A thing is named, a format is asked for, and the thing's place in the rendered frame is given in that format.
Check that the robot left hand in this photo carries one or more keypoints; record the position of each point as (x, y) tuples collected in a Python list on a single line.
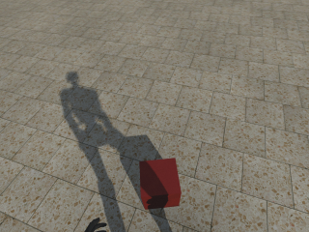
[(94, 225)]

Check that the carton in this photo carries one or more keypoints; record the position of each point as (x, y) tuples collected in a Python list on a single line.
[(159, 183)]

